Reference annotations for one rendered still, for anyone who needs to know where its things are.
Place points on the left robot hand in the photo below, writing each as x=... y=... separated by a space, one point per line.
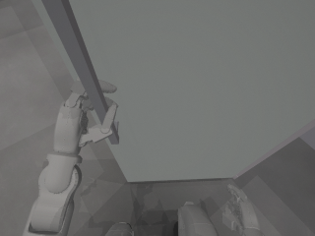
x=72 y=119

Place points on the right robot shin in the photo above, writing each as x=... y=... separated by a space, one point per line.
x=183 y=233

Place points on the fridge door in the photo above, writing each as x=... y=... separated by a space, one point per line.
x=204 y=87

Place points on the left robot forearm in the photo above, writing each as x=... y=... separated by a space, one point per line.
x=51 y=213

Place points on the handle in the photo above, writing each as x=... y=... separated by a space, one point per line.
x=61 y=15

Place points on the right robot hand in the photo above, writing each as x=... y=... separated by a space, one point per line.
x=241 y=215

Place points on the left robot thigh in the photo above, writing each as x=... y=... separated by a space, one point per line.
x=120 y=229

